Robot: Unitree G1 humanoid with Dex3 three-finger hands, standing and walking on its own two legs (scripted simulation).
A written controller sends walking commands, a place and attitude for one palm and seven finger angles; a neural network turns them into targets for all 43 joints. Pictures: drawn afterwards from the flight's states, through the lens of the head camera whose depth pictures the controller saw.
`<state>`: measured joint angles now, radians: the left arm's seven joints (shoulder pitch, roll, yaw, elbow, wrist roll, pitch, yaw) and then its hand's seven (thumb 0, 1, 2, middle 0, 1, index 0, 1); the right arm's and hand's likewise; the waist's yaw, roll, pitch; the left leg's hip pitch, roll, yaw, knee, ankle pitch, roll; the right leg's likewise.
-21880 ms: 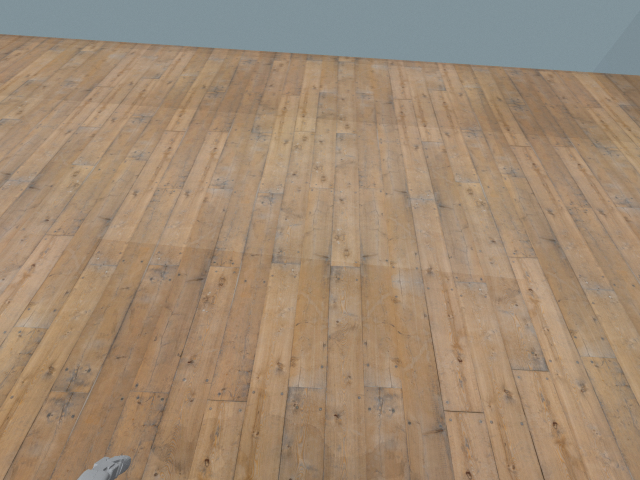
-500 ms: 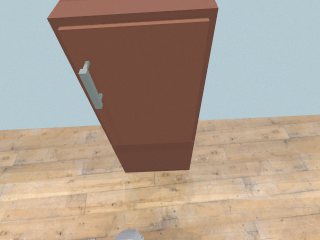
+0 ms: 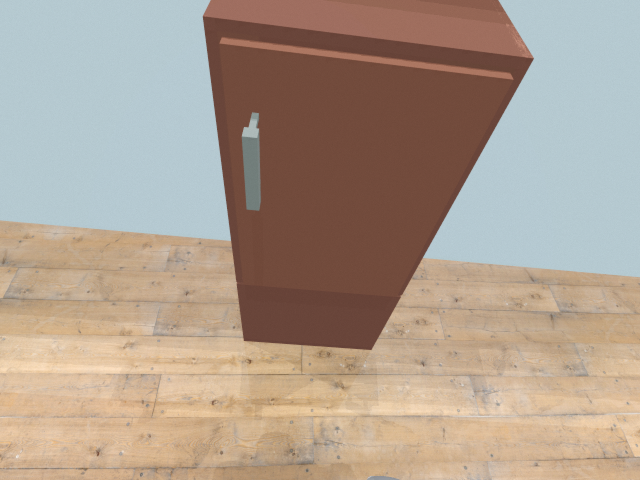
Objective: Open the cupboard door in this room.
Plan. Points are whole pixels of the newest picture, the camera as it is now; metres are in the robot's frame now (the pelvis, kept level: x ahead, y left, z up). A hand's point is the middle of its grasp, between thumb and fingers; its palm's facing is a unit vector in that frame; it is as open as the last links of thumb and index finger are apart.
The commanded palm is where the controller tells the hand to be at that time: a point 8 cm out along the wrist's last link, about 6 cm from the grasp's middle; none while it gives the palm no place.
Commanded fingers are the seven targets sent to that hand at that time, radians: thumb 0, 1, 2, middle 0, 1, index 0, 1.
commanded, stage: come to a stop and stand still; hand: left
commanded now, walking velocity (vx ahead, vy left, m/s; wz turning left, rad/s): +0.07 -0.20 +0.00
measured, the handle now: (254, 163) +0.54 +0.16 +0.05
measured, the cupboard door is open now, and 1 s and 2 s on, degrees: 0 0 0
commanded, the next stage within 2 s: look again from close up in 0.88 s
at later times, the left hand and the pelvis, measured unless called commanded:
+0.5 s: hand out of the picture +0.05 +0.10 -0.16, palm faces -0.03 -0.97 -0.24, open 7.3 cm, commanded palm none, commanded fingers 0.00 0.90 0.90 -0.20 -0.30 -0.20 -0.30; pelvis -0.03 -0.08 +0.00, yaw -2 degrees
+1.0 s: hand out of the picture -0.05 +0.05 -0.18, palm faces +0.04 -0.99 -0.16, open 7.4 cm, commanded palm none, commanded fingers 0.00 0.90 0.90 -0.20 -0.30 -0.20 -0.30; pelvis -0.03 -0.10 +0.00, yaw -1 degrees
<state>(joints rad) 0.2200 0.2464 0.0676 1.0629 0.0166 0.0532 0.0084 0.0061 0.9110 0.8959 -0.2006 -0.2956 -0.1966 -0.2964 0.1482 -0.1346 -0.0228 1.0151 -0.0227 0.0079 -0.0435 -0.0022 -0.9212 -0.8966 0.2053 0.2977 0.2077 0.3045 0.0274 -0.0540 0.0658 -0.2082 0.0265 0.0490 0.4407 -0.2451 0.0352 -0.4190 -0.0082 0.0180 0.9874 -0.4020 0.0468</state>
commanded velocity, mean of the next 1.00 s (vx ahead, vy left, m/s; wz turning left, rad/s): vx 0.00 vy -0.01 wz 0.00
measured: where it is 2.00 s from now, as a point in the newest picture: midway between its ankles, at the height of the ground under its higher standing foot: outside the picture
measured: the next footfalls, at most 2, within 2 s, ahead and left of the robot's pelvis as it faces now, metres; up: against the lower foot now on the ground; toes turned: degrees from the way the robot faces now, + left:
right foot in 0.38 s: -0.01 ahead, -0.18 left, +0.00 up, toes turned -5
left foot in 0.66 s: -0.01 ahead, +0.04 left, +0.00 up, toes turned +0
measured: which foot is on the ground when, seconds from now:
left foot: down 0.00-0.42, up 0.44-0.64, down 0.66-1.00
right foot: up 0.00-0.36, down 0.38-1.00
